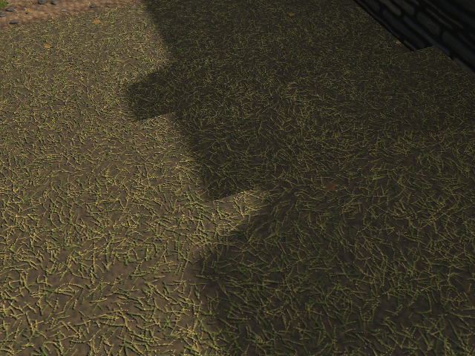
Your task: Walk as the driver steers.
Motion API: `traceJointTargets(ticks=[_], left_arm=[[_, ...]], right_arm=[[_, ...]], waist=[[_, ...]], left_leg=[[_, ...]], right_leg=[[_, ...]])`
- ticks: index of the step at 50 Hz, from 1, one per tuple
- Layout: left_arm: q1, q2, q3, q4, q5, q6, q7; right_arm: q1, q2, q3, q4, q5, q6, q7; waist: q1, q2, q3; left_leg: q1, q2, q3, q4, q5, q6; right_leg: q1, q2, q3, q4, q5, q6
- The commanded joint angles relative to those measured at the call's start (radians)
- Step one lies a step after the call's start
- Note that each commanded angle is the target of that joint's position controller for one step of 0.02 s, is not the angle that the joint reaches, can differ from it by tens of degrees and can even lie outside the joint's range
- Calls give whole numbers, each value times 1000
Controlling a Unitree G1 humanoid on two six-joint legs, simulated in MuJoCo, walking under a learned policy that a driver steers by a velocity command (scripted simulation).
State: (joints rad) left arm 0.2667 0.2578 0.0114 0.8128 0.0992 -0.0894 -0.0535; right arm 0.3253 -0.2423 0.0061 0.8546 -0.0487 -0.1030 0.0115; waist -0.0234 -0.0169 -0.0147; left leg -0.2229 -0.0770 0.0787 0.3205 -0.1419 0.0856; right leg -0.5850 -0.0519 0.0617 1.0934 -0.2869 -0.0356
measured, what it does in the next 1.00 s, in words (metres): goes down, turning left: right foot, then left foot 0.15 m lower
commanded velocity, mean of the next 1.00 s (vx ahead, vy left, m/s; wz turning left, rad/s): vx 0.50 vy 0.00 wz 0.38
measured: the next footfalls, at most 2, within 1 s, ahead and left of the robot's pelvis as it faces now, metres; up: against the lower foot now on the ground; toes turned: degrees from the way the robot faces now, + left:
right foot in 0.30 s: +0.35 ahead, -0.13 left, +0.00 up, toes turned +2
left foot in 0.94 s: +0.62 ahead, +0.24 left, -0.15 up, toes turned +34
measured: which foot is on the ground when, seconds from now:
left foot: down 0.00-0.32, up 0.34-0.92, down 0.94-1.00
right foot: up 0.00-0.28, down 0.30-0.98, up 1.00-1.00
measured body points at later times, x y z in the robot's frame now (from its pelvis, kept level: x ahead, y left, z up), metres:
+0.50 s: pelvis +0.28 -0.04 +0.00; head +0.29 -0.04 +0.45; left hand +0.31 +0.22 -0.13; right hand +0.40 -0.28 -0.14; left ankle +0.23 +0.09 -0.65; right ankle +0.31 -0.13 -0.74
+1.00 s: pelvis +0.56 +0.12 -0.15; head +0.57 +0.14 +0.30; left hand +0.34 +0.24 -0.30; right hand +0.81 -0.02 -0.27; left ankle +0.58 +0.22 -0.89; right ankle +0.35 -0.14 -0.67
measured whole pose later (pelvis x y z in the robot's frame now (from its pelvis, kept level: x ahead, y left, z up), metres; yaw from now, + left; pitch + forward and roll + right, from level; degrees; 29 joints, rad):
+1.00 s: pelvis +0.56 +0.12 -0.15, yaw +29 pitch +1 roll -4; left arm 0.57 0.19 -0.02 1.07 0.09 -0.07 -0.03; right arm 0.14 -0.24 -0.04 0.91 -0.08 -0.09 0.06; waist 0.10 0.04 -0.01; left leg -0.39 0.04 0.05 0.54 -0.19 0.07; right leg 0.01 -0.11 -0.17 1.30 -0.83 0.10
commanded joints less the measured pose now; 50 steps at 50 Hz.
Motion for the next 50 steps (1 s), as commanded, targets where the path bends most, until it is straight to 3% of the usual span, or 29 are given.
traceJointTargets(ticks=[1,4,9,12,14,15,16,17,18,19,20,22,23,25,26,27,28,29,31,33,36,39,43,45,46,47,48,49,50], left_arm=[[-28,41,-1,-55,-7,4,-2],[-107,15,-13,-71,-12,15,-8],[-264,43,-3,-125,-15,25,-7],[-344,59,4,-157,-21,19,7],[-324,81,14,-154,-42,5,20],[-207,128,34,-127,-61,-9,30],[7,203,52,-79,-61,-23,38],[221,188,42,-49,-58,-19,39],[309,126,46,-9,-23,-24,46],[197,130,48,-10,-34,-28,49],[105,71,33,-23,-46,-18,58],[42,-27,4,-35,-48,-13,68],[19,-44,2,-39,-44,-16,72],[36,4,24,-16,-30,-22,75],[51,8,28,-2,-16,-26,72],[76,0,31,17,14,-26,77],[96,-16,26,32,20,-28,74],[83,-61,7,36,16,-41,83],[170,-46,0,77,9,-49,80],[178,-43,-18,81,6,-47,70],[243,-34,-37,130,23,-47,46],[345,-6,-33,191,-6,-40,67],[375,16,-21,233,-26,-7,86],[390,44,-5,259,-24,14,87],[369,74,3,252,-7,18,72],[361,76,-1,253,33,20,51],[462,-5,-22,258,59,9,22],[485,-40,-40,191,9,-1,-8],[177,79,-5,92,-72,-8,-29]], right_arm=[[-48,-102,-32,-72,-15,-36,9],[19,-109,-40,-45,-19,-37,39],[150,-98,-36,30,-22,-24,83],[150,-123,-46,34,-17,-11,90],[112,-149,-56,27,-7,-6,82],[101,-160,-58,22,-15,-13,74],[126,-79,-34,-1,-24,-25,67],[285,59,11,-17,-40,-42,69],[104,-61,-25,-7,-16,-42,79],[48,-76,-35,-12,-3,-37,62],[45,-90,-41,1,-11,-26,41],[10,-6,-11,-5,-47,-12,42],[6,10,-9,-5,-44,-4,49],[-25,7,-17,-16,-30,9,66],[-43,6,-16,-24,-31,15,76],[-1,35,-2,-12,-47,19,93],[0,36,-2,-16,-46,22,103],[-58,17,-5,-43,-50,17,97],[-101,0,-12,-59,-42,28,83],[-127,-1,-13,-51,-42,37,79],[-187,-17,-15,-92,-39,57,79],[-295,-9,-8,-119,-48,63,76],[-381,-6,-9,-89,-51,55,76],[-341,-23,-21,-47,-50,41,65],[-241,-74,-41,2,-35,22,56],[-76,-140,-74,48,-14,1,44],[119,-269,-121,82,-29,1,39],[357,-335,-138,143,-22,14,42],[481,-261,-135,182,-19,24,43]], waist=[[18,48,0],[-2,41,16],[-37,79,44],[-37,80,50],[10,73,36],[58,72,-34],[113,-72,-234],[128,-314,-532],[221,-150,-272],[163,-99,-75],[111,-44,-41],[56,-22,-38],[34,-8,-40],[34,-8,-12],[35,-9,4],[31,2,11],[28,14,23],[27,23,30],[63,-4,26],[68,-28,42],[69,-14,133],[136,16,196],[174,39,234],[154,81,202],[105,119,137],[24,130,45],[-5,215,-162],[-60,316,-511],[-230,191,-474]], left_leg=[[26,284,-243,-220,93,210],[17,273,-175,-194,297,213],[94,261,-197,-115,318,195],[134,278,-232,-65,281,163],[123,267,-238,13,379,126],[29,224,-217,126,483,80],[-143,112,-150,418,300,-4],[-449,-41,-106,772,-466,-75],[-632,17,-190,1003,-467,-45],[-640,86,-190,1049,-344,-21],[-574,140,-180,1024,-267,-16],[-470,196,-193,954,-160,-16],[-444,205,-187,899,-157,-22],[-428,205,-151,814,-133,-50],[-442,214,-142,773,-74,-56],[-441,222,-159,796,72,-40],[-461,221,-163,777,138,-34],[-544,241,-215,652,264,-28],[-594,236,-202,550,404,-41],[-438,212,-128,400,582,-28],[-422,229,-140,369,551,-10],[-547,241,-117,216,445,-22],[-447,227,-56,125,344,-32],[-342,198,-16,22,313,-28],[-181,147,18,5,307,-16],[149,96,53,68,403,16],[644,183,-65,373,909,140],[1111,382,-354,476,1270,354],[1149,472,-555,348,1191,394]], right_leg=[[-106,-67,-2,-133,117,32],[-83,-55,-43,-309,293,39],[-41,-9,-48,-460,379,16],[40,13,-67,-494,249,0],[200,37,-106,-575,237,-37],[432,37,-97,-531,298,-86],[811,-103,26,-464,539,-238],[1244,-394,486,-622,415,-485],[1040,-350,538,-734,167,-363],[770,-336,392,-781,65,-285],[612,-320,312,-818,67,-260],[480,-274,168,-864,213,-240],[453,-257,114,-895,237,-232],[401,-213,-20,-931,252,-222],[386,-212,-59,-945,273,-225],[375,-212,-86,-914,298,-221],[358,-223,-109,-903,314,-225],[429,-213,-112,-881,276,-197],[516,-221,-128,-841,248,-207],[392,-150,-219,-775,126,-174],[378,-231,-180,-721,55,-170],[585,-272,-162,-642,15,-145],[602,-265,-197,-584,-20,-112],[658,-245,-230,-463,131,-94],[649,-211,-278,-349,270,-82],[484,-169,-327,-178,329,-38],[164,-102,-320,108,74,61],[-35,32,-272,482,-489,161],[-302,76,-158,764,-583,174]])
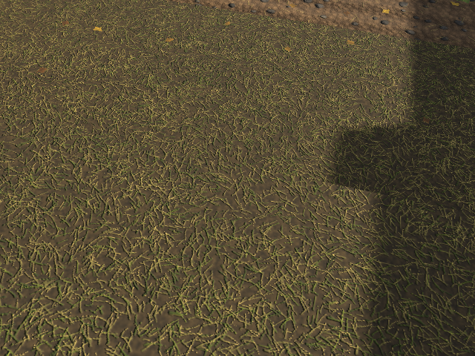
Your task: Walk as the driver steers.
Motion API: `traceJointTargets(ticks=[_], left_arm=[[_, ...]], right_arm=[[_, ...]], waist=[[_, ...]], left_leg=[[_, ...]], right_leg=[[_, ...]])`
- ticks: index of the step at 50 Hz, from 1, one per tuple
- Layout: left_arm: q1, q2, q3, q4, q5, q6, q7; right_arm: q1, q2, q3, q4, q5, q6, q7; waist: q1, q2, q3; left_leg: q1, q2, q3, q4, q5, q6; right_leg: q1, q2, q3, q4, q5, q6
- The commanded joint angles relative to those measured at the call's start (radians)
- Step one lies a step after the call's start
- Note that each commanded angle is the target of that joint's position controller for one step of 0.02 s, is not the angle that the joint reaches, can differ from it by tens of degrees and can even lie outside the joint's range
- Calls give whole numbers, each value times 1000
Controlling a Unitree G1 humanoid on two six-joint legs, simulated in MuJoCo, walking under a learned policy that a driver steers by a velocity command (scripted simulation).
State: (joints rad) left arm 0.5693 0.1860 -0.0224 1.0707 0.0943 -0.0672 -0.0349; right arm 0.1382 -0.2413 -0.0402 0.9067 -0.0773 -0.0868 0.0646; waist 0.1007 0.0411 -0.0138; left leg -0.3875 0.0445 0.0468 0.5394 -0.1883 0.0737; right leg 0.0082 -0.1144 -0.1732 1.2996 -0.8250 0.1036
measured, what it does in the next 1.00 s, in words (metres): walks ahead: right foot, then right foot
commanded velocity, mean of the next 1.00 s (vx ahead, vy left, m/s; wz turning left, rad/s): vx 0.09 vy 0.00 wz -0.15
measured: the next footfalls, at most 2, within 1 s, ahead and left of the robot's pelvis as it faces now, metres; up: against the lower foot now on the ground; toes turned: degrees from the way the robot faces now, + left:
right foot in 0.28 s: +0.32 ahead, -0.14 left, +0.00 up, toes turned +5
right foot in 1.00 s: +0.27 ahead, -0.18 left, +0.00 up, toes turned -16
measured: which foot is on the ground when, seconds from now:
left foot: down 0.00-1.00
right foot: up 0.00-0.26, down 0.28-0.62, up 0.64-0.98, down 1.00-1.00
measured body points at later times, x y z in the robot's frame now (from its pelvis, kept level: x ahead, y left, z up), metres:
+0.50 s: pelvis +0.17 -0.04 -0.02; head +0.21 -0.05 +0.43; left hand +0.33 +0.23 -0.12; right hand +0.32 -0.32 -0.13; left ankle +0.07 +0.07 -0.73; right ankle +0.28 -0.14 -0.74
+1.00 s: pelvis +0.22 -0.06 +0.00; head +0.26 -0.06 +0.45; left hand +0.41 +0.17 -0.13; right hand +0.23 -0.39 -0.10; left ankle +0.09 +0.06 -0.74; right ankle +0.23 -0.17 -0.74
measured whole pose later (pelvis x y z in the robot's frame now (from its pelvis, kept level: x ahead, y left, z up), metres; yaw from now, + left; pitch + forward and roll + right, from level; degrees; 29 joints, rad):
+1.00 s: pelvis +0.22 -0.06 +0.00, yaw -13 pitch +0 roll -2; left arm 0.13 0.31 0.05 0.85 0.01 -0.03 -0.08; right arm 0.30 -0.36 -0.11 0.73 -0.06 -0.05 -0.01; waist -0.01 0.01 0.08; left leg 0.11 0.08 0.25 0.32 -0.40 -0.01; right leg -0.28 0.04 -0.06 0.48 -0.14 -0.04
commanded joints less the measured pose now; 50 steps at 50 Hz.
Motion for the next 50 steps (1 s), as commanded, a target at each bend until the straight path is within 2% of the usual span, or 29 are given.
traceJointTargets(ticks=[1,2,3,4,5,8,11,12,14,15,16,17,18,19,20,22,24,27,29,30,31,32,33,35,37,40,43,48,50], left_arm=[[-376,115,20,-253,-86,-62,-43],[-478,151,35,-306,-74,-81,-20],[-420,168,41,-288,-35,-93,13],[-375,138,44,-291,-33,-91,33],[-327,100,37,-270,-44,-81,39],[-219,117,36,-222,-74,-49,24],[-272,85,18,-206,-65,-23,-6],[-272,103,25,-196,-64,-28,-18],[-251,209,65,-171,-58,-59,-28],[-319,309,88,-203,-73,-76,-24],[-488,323,76,-271,-97,-79,-32],[-596,248,56,-294,-105,-68,-44],[-629,236,53,-283,-110,-57,-58],[-624,280,75,-293,-108,-48,-52],[-606,304,88,-293,-110,-42,-40],[-532,314,104,-279,-98,-45,-16],[-453,300,107,-263,-99,-46,5],[-437,277,108,-259,-88,-40,16],[-526,282,113,-277,-89,-18,14],[-527,261,106,-274,-85,2,7],[-559,216,93,-307,-75,13,4],[-593,173,75,-336,-48,12,-2],[-549,193,80,-310,-36,14,3],[-449,247,105,-254,-41,13,21],[-448,208,95,-265,-26,16,-1],[-480,160,77,-285,-68,33,-46],[-496,179,77,-294,-78,41,-60],[-456,247,104,-273,-85,28,-46],[-354,276,124,-247,-88,11,-20]], right_arm=[[590,-237,-89,105,33,8,-36],[445,-218,-79,47,41,9,-53],[326,-153,-51,21,53,-5,-59],[267,-143,-42,2,33,-9,-46],[189,-122,-33,-35,41,-22,-30],[56,-237,-69,-126,25,-41,17],[21,-177,-63,-138,29,-33,39],[-30,-137,-48,-142,37,-30,44],[-24,-102,-26,-138,55,-28,61],[106,-98,-31,-126,69,-24,61],[332,-85,-33,-88,73,-17,47],[365,-115,-38,-61,72,3,27],[331,-155,-52,-67,70,29,10],[256,-211,-74,-99,59,38,-15],[216,-217,-80,-115,52,40,-30],[168,-156,-65,-133,53,36,-48],[128,-147,-63,-156,60,37,-59],[131,-158,-65,-154,44,39,-70],[222,-161,-66,-118,50,35,-69],[259,-177,-73,-106,58,26,-69],[290,-240,-94,-120,58,10,-80],[249,-246,-88,-114,21,-4,-80],[194,-226,-81,-140,7,-7,-83],[45,-166,-60,-196,26,-16,-71],[31,-217,-70,-209,31,-27,-72],[135,-275,-95,-206,23,-19,-89],[212,-288,-108,-201,20,3,-91],[154,-333,-125,-248,14,24,-86],[146,-302,-109,-258,22,34,-63]], waist=[[-376,23,-272],[-321,-27,-146],[-205,-78,-90],[-114,12,-9],[-72,9,-18],[1,3,-28],[-1,-29,-14],[24,-58,-21],[23,-69,-57],[-55,-162,-106],[-196,-254,-236],[-228,-190,-229],[-235,-182,-170],[-208,-178,-135],[-192,-161,-144],[-149,-138,-147],[-117,-176,-176],[-120,-162,-147],[-176,-125,-107],[-182,-97,-98],[-207,26,-42],[-188,112,81],[-151,-3,70],[-81,27,44],[-54,57,39],[-100,51,84],[-131,75,88],[-98,103,45],[-48,44,-39]], left_leg=[[1104,322,-449,74,1023,346],[801,299,-415,17,934,319],[553,290,-389,-19,999,289],[330,267,-345,-63,1013,295],[119,249,-309,-168,975,307],[-95,152,-258,-248,775,273],[-109,159,-247,-217,543,185],[-127,124,-209,-162,464,133],[-128,4,-124,-45,348,34],[-49,-88,-52,13,226,-35],[63,-102,-42,67,-71,-110],[151,-76,-25,63,-196,-142],[208,-70,-6,22,-226,-153],[200,-79,14,30,-275,-138],[183,-77,12,27,-313,-124],[157,-79,6,56,-313,-111],[142,-91,-17,114,-310,-97],[180,-84,-44,91,-349,-62],[342,-73,-30,-124,-165,-14],[458,-23,-42,-202,-10,54],[577,185,-248,-230,244,240],[591,430,-412,-349,537,397],[609,442,-354,-377,588,357],[580,266,-141,-352,609,205],[514,203,-25,-323,743,169],[519,199,60,-327,769,155],[599,245,81,-285,897,143],[596,262,136,-159,1007,87],[446,202,160,26,885,1]], right_leg=[[-1046,68,173,468,-4,4],[-995,4,204,392,-11,-8],[-861,-47,269,61,204,-35],[-745,-49,236,-3,237,-38],[-600,-42,233,-176,347,-51],[-347,30,164,-466,559,-52],[-265,16,219,-622,903,-70],[-207,13,229,-671,982,-78],[-85,49,165,-679,1100,-120],[-50,8,212,-755,1477,-216],[-17,-156,421,-824,1562,-375],[-97,-127,415,-804,1352,-364],[-226,-69,394,-821,1082,-303],[-275,-46,406,-844,929,-289],[-256,-46,438,-867,833,-301],[-204,-78,530,-894,821,-375],[-136,-121,626,-923,885,-444],[-178,-124,652,-967,917,-445],[-299,-67,591,-984,868,-395],[-387,-30,547,-967,805,-345],[-611,93,397,-834,659,-215],[-815,154,265,-709,405,-110],[-803,80,271,-566,361,-81],[-688,127,225,-426,460,-67],[-598,145,148,-361,529,-60],[-561,115,120,-483,614,-56],[-529,117,100,-627,608,-81],[-374,179,75,-809,664,-121],[-112,202,113,-945,969,-214]])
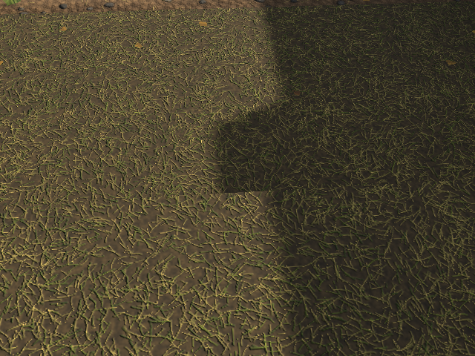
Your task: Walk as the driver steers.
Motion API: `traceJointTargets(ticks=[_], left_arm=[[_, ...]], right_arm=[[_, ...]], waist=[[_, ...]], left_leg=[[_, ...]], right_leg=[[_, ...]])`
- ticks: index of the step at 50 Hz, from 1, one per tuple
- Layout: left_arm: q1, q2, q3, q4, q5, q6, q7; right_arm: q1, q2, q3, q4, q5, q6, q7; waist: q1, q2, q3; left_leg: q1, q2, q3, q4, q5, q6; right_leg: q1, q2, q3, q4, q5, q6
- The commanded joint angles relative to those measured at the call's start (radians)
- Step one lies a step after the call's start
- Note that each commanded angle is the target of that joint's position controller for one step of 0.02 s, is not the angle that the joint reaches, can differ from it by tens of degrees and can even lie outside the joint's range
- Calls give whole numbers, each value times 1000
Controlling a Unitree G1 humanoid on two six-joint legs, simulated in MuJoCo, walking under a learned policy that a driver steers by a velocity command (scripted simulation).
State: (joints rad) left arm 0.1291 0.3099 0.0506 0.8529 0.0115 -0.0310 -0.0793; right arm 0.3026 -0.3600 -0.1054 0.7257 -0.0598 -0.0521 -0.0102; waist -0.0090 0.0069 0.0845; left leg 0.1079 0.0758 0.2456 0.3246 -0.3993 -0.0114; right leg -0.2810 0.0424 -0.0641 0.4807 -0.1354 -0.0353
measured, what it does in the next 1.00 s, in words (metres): steps on the spot: left foot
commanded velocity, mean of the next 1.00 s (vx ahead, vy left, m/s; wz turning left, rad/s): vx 0.01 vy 0.00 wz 0.05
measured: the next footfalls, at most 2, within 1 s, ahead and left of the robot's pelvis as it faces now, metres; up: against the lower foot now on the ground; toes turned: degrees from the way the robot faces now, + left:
left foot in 0.44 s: +0.12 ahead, +0.13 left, +0.00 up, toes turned -6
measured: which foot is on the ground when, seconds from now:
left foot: down 0.00-0.00, up 0.02-0.42, down 0.44-0.78, up 0.80-1.00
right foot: down 0.00-1.00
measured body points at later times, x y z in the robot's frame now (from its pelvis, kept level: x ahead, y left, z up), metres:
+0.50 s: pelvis +0.05 +0.00 +0.00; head +0.08 -0.01 +0.45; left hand +0.25 +0.22 -0.10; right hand +0.09 -0.28 -0.12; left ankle +0.08 +0.14 -0.74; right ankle +0.04 -0.10 -0.74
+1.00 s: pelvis +0.08 +0.00 +0.02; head +0.11 +0.01 +0.46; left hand +0.13 +0.30 -0.08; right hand +0.28 -0.25 -0.07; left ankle +0.06 +0.13 -0.68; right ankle +0.04 -0.10 -0.73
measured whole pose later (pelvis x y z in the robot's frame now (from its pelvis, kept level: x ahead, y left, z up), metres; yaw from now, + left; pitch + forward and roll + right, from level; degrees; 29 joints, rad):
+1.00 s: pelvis +0.08 +0.00 +0.02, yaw +6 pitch +0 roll +0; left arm 0.34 0.32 0.05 0.64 0.04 -0.08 0.04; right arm 0.15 -0.33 -0.04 0.69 -0.07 -0.06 0.06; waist 0.05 -0.01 0.07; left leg -0.41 0.04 0.02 0.85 -0.39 -0.02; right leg -0.03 -0.01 -0.12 0.22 -0.20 -0.04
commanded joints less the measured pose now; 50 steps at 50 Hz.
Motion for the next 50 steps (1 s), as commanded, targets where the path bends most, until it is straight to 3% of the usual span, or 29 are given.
traceJointTargets(ticks=[1,2,3,4,5,6,7,8,9,11,15,18,21,22,23,24,25,27,31,35,38,39,40,41,42,43,45,47,50], left_arm=[[224,241,80,-28,11,-23,65],[348,254,79,-8,53,-26,77],[377,238,87,34,82,-76,73],[262,206,92,8,55,-100,67],[134,145,75,-35,19,-100,64],[69,116,61,-61,-4,-101,62],[28,126,56,-93,-6,-95,56],[9,139,58,-115,5,-94,50],[-6,168,68,-130,12,-99,42],[10,195,83,-149,16,-110,33],[53,126,61,-182,1,-116,27],[69,134,52,-208,-2,-99,19],[6,117,30,-218,-15,-71,-8],[-4,69,7,-206,-20,-63,-24],[70,26,-8,-201,-25,-51,-35],[185,56,8,-182,-28,-45,-25],[112,109,16,-189,-23,-36,-12],[59,182,40,-218,1,-31,22],[39,150,43,-267,-1,-33,85],[65,127,39,-283,9,-31,111],[148,128,40,-267,-1,-38,106],[156,178,55,-282,-5,-43,114],[188,223,71,-300,-3,-51,118],[228,221,73,-292,17,-63,116],[231,190,65,-296,29,-71,120],[199,159,53,-295,30,-75,118],[85,159,50,-315,19,-79,116],[149,193,56,-304,26,-74,130],[289,183,55,-253,40,-54,127]], right_arm=[[27,-99,-15,-117,-27,-2,31],[5,-35,13,-144,-37,-8,39],[-158,-15,27,-186,4,-11,38],[-149,-75,12,-159,11,-13,22],[-56,-163,-15,-119,-4,-12,3],[-31,-144,-9,-108,-16,-6,-8],[-16,-116,4,-101,-20,4,-13],[18,-98,12,-85,-17,14,-8],[45,-78,21,-71,-3,24,3],[57,-68,36,-52,13,36,16],[8,-76,51,-35,5,21,6],[-55,-66,62,-35,8,-3,11],[-41,-47,76,-17,44,-31,29],[-32,-22,90,-14,57,-39,42],[-34,-52,95,-27,71,-50,55],[-145,-97,93,-44,66,-51,74],[-147,-116,77,-28,47,-38,87],[-148,-153,53,-51,43,-36,77],[-102,-146,35,-77,40,-57,45],[-67,-141,19,-84,44,-63,47],[-150,-127,20,-100,29,-51,52],[-147,-106,24,-120,21,-45,53],[-154,-82,36,-118,12,-43,50],[-185,-46,49,-129,-3,-44,54],[-179,-54,47,-119,-12,-43,48],[-163,-74,38,-110,-18,-44,34],[-173,-87,30,-116,-28,-44,26],[-161,-51,43,-99,-30,-25,56],[-212,-34,53,-99,3,-9,91]], waist=[[65,-92,-335],[125,-92,-487],[155,-10,-218],[114,-30,-107],[37,-44,-105],[-9,-85,-68],[-40,-92,-50],[-54,-80,-73],[-62,-74,-75],[-35,-78,-73],[33,-81,-55],[75,-78,-58],[17,-30,-93],[-9,-15,-121],[21,50,-189],[121,80,-187],[84,51,-137],[62,29,-131],[25,46,-140],[11,104,-123],[49,81,-100],[35,5,-122],[60,-70,-131],[92,-146,-118],[95,-89,-113],[60,-49,-89],[4,-76,-69],[29,-75,-71],[101,-86,-24]], left_leg=[[-345,69,-8,518,578,-45],[-568,-71,-161,725,-371,-88],[-698,-37,-336,817,-385,-51],[-721,-2,-344,850,-354,-35],[-650,17,-336,802,-297,-15],[-567,36,-327,745,-230,-11],[-474,30,-314,720,-154,-21],[-412,9,-291,710,-76,-34],[-381,-4,-266,688,-16,-50],[-373,-4,-243,646,38,-82],[-477,52,-290,496,71,-99],[-505,31,-259,354,68,-89],[-370,10,-222,104,312,-62],[-287,35,-251,59,420,-45],[-219,117,-338,75,630,44],[-335,114,-354,98,494,111],[-466,56,-325,75,328,73],[-451,25,-327,79,323,72],[-371,72,-434,79,410,208],[-276,184,-603,37,543,332],[-347,134,-579,55,438,268],[-440,51,-492,124,348,199],[-601,-51,-380,233,147,108],[-705,-103,-290,418,-109,37],[-730,-50,-304,628,-256,14],[-706,-26,-306,721,-246,4],[-643,-21,-277,722,-154,-13],[-602,-16,-243,592,-15,-18],[-666,-7,-247,418,64,1]], right_leg=[[564,-172,289,-36,739,-321],[790,-385,591,-113,777,-485],[592,-367,548,-171,593,-365],[442,-334,448,-213,543,-334],[333,-299,395,-244,483,-311],[194,-262,343,-282,428,-282],[76,-237,314,-311,400,-259],[30,-216,286,-322,396,-245],[-6,-202,253,-326,397,-237],[-23,-187,227,-324,339,-227],[98,-228,313,-258,38,-208],[155,-226,378,-196,-59,-203],[117,-199,385,-104,86,-181],[87,-174,370,-72,123,-132],[94,-96,310,-42,52,-38],[185,-35,208,-77,-18,21],[259,-31,171,-79,-14,38],[216,-35,157,-46,3,-8],[131,-47,142,-7,-13,-58],[29,-18,75,111,-179,-9],[128,-32,58,-54,-80,-40],[216,-116,159,-65,109,-137],[364,-257,301,-129,312,-290],[422,-419,438,-213,470,-402],[406,-472,428,-240,514,-398],[351,-445,356,-254,502,-345],[275,-363,205,-271,463,-252],[303,-315,135,-337,262,-211],[433,-351,131,-384,17,-210]])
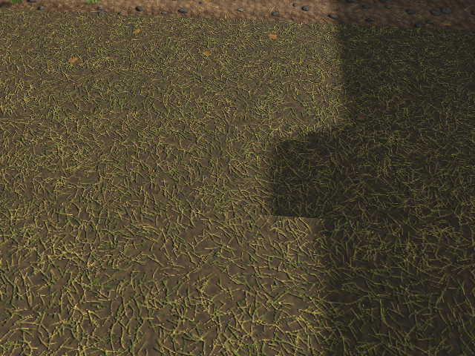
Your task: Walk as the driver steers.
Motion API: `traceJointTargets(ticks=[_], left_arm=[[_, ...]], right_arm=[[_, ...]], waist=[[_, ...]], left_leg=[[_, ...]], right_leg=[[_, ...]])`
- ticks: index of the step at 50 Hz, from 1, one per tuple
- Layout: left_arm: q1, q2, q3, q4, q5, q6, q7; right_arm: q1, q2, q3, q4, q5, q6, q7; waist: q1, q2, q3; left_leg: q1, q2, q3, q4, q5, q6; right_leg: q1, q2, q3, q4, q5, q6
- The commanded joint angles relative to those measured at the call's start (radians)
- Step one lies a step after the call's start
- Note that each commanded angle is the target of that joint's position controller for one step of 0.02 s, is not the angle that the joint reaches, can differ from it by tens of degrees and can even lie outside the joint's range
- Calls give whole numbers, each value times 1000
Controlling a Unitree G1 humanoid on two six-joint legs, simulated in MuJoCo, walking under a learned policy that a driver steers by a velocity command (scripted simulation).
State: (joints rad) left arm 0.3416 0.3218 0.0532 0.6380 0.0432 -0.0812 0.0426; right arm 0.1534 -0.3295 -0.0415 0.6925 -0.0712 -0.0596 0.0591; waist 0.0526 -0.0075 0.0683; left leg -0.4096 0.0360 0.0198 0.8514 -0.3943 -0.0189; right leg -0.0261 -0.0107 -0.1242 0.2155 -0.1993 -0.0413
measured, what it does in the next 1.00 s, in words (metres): goes down: left foot, then right foot 0.15 m lower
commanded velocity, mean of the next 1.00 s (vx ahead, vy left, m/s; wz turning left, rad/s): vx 0.42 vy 0.00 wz -0.02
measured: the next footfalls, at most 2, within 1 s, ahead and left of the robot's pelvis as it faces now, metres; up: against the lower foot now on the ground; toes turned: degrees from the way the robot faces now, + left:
left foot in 0.22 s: +0.11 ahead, +0.18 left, +0.00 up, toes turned +9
right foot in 0.78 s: +0.54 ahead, +0.04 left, -0.15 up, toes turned -2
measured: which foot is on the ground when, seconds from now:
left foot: up 0.00-0.20, down 0.22-0.80, up 0.82-1.00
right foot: down 0.00-0.24, up 0.26-0.76, down 0.78-1.00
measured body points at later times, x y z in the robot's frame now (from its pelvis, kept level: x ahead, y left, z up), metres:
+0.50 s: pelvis +0.17 +0.11 -0.02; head +0.19 +0.12 +0.43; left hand +0.29 +0.36 -0.13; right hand +0.22 -0.13 -0.15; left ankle +0.07 +0.17 -0.75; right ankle +0.35 -0.02 -0.70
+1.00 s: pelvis +0.53 +0.12 -0.17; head +0.55 +0.13 +0.28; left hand +0.53 +0.36 -0.32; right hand +0.66 -0.12 -0.28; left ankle +0.67 +0.28 -0.86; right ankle +0.50 +0.04 -0.90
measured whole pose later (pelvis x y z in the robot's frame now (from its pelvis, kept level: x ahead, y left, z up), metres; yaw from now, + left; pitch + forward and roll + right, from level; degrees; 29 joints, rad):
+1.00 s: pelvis +0.53 +0.12 -0.17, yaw -4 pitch +0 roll -4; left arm 0.42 0.23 0.00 0.94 0.07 -0.09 -0.10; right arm 0.18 -0.26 0.06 0.77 -0.07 -0.07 0.05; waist 0.03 0.05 0.04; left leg -0.65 0.13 -0.09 0.88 -0.30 -0.02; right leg -0.21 0.14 -0.02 0.49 -0.29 -0.10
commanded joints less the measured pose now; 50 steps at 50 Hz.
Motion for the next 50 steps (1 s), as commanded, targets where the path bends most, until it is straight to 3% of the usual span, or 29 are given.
traceJointTargets(ticks=[1,5,9,11,12,13,14,16,18,20,21,23,25,27,30,33,36,38,39,40,41,42,43,44,45,46,47,49,50], left_arm=[[99,174,52,-28,13,1,-3],[85,154,33,4,23,5,-27],[45,165,12,62,23,20,-26],[42,129,-13,105,62,-1,-38],[27,42,-42,62,70,-16,-47],[-38,26,-56,51,71,-41,-81],[-137,37,-49,49,38,-57,-95],[-128,107,-26,77,41,-63,-82],[-112,68,-38,87,52,-43,-86],[-139,29,-45,78,43,-16,-94],[-124,-16,-67,79,58,-9,-107],[-163,-15,-70,68,68,-10,-120],[-218,-10,-73,62,41,-9,-118],[-247,-26,-76,41,46,13,-116],[-296,27,-61,19,57,21,-112],[-437,-1,-69,-9,54,25,-107],[-380,23,-54,41,54,23,-104],[-99,101,-13,160,38,15,-85],[225,160,24,258,27,3,-77],[493,206,42,320,49,14,-86],[568,166,41,332,47,14,-107],[538,194,51,333,30,6,-99],[360,178,43,291,19,-2,-100],[148,93,10,240,19,-2,-110],[-49,-14,-41,184,39,-18,-116],[-167,-24,-55,144,45,-28,-129],[-191,46,-36,149,28,-38,-136],[-144,128,0,159,23,-58,-146],[-103,141,12,163,31,-60,-158]], right_arm=[[-69,-63,-11,-66,13,-4,25],[-73,-60,-10,-56,3,-28,24],[-46,-66,-18,-43,23,-67,36],[105,-122,-57,-20,20,-92,17],[238,-186,-74,-1,13,-95,-18],[358,-176,-61,7,0,-93,-29],[392,-135,-60,45,-10,-100,-28],[350,-37,-25,50,16,-88,-12],[230,13,6,17,14,-76,-8],[196,-14,2,4,5,-69,-22],[185,-27,2,4,-23,-73,-37],[222,-21,11,31,-33,-90,-55],[302,-9,20,75,-23,-92,-54],[369,6,36,113,-45,-75,-28],[423,19,54,152,-34,-76,-24],[567,20,68,235,-20,-67,-56],[555,-38,64,247,13,-60,-47],[488,-95,54,234,6,-46,-19],[409,-114,57,228,-23,-37,8],[532,27,91,222,-37,-46,38],[535,18,98,210,-33,-49,72],[232,-24,86,70,10,-68,70],[86,-22,85,7,43,-81,50],[99,-49,78,6,7,-81,18],[175,-50,75,46,-37,-70,-20],[207,-46,71,84,-43,-45,-32],[202,-9,80,70,-34,-16,-30],[164,45,111,58,21,13,-11],[132,39,116,54,21,12,-10]], waist=[[50,-65,3],[33,-106,25],[-20,-102,24],[-108,-50,-55],[-149,148,-196],[-224,164,-198],[-236,122,-14],[-169,101,-8],[-79,64,45],[-67,58,31],[-60,34,33],[-81,19,30],[-121,1,14],[-129,56,34],[-127,11,92],[-204,11,137],[-167,-1,113],[-40,-64,38],[108,-111,-26],[122,-275,-374],[174,-128,-612],[256,-36,-385],[195,22,-226],[81,131,-104],[-58,105,4],[-129,9,86],[-168,-84,52],[-140,2,6],[-99,22,4]], left_leg=[[-156,29,-17,-161,66,20],[-77,16,10,-262,94,78],[128,-48,48,-405,232,135],[408,-71,17,-362,221,184],[688,95,-330,-422,140,342],[819,230,-655,-592,33,416],[742,225,-573,-617,10,350],[593,206,-448,-606,68,320],[357,199,-363,-634,176,306],[257,179,-274,-676,213,299],[203,156,-224,-650,237,286],[239,128,-182,-614,255,273],[252,79,-103,-538,235,251],[88,70,-80,-500,173,250],[195,120,-131,-421,151,235],[421,125,-144,-347,167,185],[350,75,-88,-254,398,139],[283,25,-15,19,689,69],[69,2,15,325,720,4],[-290,-101,30,903,-47,-99],[-500,-124,-117,1103,-353,-153],[-883,-130,-117,1151,-374,-180],[-900,-62,-133,1016,-283,-99],[-739,14,-149,783,-153,-23],[-470,112,-208,439,41,18],[-209,139,-168,202,25,17],[-71,135,-117,113,27,7],[127,86,-45,-63,152,8],[117,58,-47,-143,310,16]], right_leg=[[202,-308,192,-119,50,-207],[161,-341,149,-116,-21,-193],[38,-334,49,-3,-63,-149],[-147,-258,-28,243,19,-111],[-400,-86,-109,573,-92,-14],[-669,5,93,791,-344,2],[-837,-30,200,888,-295,-28],[-788,-76,197,987,-233,-38],[-692,-119,195,915,-168,-36],[-637,-123,181,814,-72,-22],[-620,-121,189,814,66,-23],[-711,-122,223,659,335,-6],[-698,-116,199,429,654,10],[-528,-87,152,432,780,5],[-622,-88,171,403,680,-16],[-743,-98,151,257,624,-29],[-462,-57,65,239,490,-18],[-112,2,5,202,451,-16],[259,-18,31,175,585,-86],[878,-193,231,535,1065,-362],[1143,-363,530,606,1219,-514],[1055,-376,684,480,743,-478],[720,-366,689,317,407,-411],[316,-342,627,188,219,-361],[-134,-345,586,55,246,-356],[-476,-296,509,-58,297,-375],[-576,-226,461,-51,282,-364],[-663,-120,374,-44,155,-285],[-603,-119,389,-22,112,-279]])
